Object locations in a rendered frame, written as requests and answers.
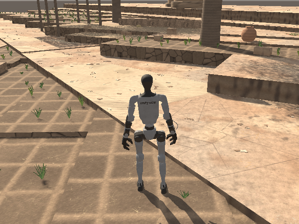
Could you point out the left robot foot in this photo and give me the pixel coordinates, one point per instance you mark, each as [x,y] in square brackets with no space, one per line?
[140,187]

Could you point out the robot right hand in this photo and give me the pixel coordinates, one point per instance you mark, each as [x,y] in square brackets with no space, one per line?
[174,138]

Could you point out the robot left hand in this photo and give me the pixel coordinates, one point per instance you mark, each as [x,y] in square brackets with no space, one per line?
[126,144]

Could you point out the right robot upper arm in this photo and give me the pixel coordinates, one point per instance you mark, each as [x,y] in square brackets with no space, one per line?
[164,105]

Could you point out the robot right forearm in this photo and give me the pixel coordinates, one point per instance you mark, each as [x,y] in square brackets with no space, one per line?
[170,125]

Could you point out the left robot upper arm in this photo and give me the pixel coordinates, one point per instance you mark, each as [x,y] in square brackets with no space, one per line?
[131,107]

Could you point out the robot left shin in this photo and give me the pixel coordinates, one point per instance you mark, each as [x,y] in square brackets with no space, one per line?
[139,168]

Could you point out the robot left forearm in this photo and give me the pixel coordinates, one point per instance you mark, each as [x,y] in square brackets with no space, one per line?
[127,128]

